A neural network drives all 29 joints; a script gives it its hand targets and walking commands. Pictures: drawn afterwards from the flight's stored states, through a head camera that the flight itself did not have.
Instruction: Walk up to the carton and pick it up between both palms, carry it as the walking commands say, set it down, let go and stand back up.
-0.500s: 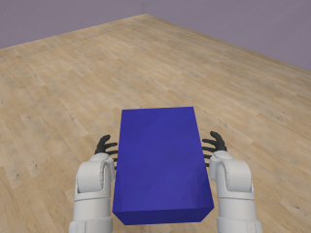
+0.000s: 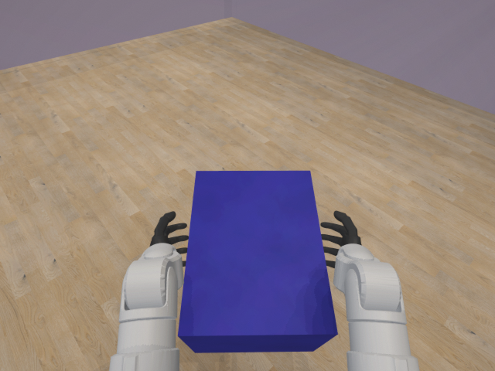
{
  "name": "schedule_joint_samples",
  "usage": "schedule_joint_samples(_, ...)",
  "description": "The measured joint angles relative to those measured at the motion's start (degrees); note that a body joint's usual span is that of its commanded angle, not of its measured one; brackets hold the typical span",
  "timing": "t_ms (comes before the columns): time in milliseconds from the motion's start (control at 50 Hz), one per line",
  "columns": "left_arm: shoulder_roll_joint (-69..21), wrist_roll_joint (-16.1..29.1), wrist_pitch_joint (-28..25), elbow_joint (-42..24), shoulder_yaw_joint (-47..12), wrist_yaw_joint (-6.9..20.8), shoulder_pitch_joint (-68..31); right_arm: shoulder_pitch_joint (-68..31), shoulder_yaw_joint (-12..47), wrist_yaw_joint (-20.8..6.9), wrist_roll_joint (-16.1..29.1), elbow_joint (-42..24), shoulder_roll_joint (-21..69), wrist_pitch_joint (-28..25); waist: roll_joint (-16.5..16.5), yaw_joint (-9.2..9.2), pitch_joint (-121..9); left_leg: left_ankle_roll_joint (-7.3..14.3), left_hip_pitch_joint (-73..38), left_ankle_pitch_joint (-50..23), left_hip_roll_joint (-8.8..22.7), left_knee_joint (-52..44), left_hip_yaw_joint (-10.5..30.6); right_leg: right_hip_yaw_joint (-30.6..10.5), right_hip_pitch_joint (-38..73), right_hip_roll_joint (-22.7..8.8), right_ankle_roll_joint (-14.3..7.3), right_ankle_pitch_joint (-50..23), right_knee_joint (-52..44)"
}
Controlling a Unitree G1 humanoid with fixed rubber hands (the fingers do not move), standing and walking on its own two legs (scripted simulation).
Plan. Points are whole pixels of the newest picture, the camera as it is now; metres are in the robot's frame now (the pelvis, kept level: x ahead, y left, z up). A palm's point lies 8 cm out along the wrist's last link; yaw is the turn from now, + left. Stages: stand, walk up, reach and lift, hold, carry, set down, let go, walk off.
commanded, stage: carry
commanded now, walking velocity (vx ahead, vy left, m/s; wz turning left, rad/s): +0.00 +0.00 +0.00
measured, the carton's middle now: (253, 260) +0.34 +0.00 -0.01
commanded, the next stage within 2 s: none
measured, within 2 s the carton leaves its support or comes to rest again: neither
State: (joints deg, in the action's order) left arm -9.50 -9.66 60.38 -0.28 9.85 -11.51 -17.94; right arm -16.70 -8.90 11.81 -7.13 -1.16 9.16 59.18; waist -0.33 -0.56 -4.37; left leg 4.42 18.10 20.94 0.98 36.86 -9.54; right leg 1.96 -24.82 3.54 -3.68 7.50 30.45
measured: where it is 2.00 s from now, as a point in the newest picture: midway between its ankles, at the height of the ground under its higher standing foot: outside the picture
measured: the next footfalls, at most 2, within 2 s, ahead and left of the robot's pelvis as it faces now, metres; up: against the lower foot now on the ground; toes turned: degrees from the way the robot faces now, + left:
left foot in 1.66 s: +0.02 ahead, +0.18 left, +0.00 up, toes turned +22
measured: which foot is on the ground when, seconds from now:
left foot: down 0.00-1.00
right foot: down 0.00-1.00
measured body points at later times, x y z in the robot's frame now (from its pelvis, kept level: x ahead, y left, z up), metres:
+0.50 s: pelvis +0.01 +0.00 +0.00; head -0.01 +0.01 +0.45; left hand +0.31 +0.15 +0.05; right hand +0.30 -0.15 +0.05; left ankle -0.01 +0.06 -0.72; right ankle +0.09 -0.09 -0.72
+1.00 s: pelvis +0.01 -0.01 +0.00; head -0.01 +0.00 +0.45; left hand +0.30 +0.15 +0.04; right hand +0.30 -0.16 +0.05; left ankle -0.01 +0.06 -0.72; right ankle +0.09 -0.09 -0.72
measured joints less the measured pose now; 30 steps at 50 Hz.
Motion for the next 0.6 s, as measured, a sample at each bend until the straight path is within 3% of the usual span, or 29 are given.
schedule_joint_samples(120,0.1,-1.9,-1.5,1.3,0.9,2.6,0.3,0.4,-0.3,-1.8,0.0,0.3,-0.1,-0.3,0.1,0.02,-0.2,0.0,-0.1,0.1,0.0,0.0,0.0,0.0,0.0,0.0,0.0,0.3,0.3)
schedule_joint_samples(320,0.6,-1.9,-4.0,2.1,1.1,4.1,2.0,2.5,-0.3,-5.7,0.0,0.9,-0.6,-2.5,0.2,0.06,-0.3,0.0,-0.4,0.5,0.0,0.0,0.0,0.0,0.0,0.0,0.2,0.9,0.7)
schedule_joint_samples(440,1.0,0.4,-4.8,0.0,-0.6,3.8,4.1,3.4,-0.3,-5.3,-0.1,0.6,-0.8,-3.7,0.1,0.07,-0.3,-0.1,-0.4,0.6,0.0,0.0,0.0,0.0,0.0,0.0,0.2,1.1,0.9)
schedule_joint_samples(600,1.2,-0.3,-5.4,0.9,-0.7,4.4,4.9,4.0,-0.3,-6.3,-0.1,0.7,-0.9,-3.8,0.0,0.09,-0.5,-0.1,-0.7,0.7,-0.2,0.0,0.0,0.0,0.0,-0.2,0.2,1.5,1.5)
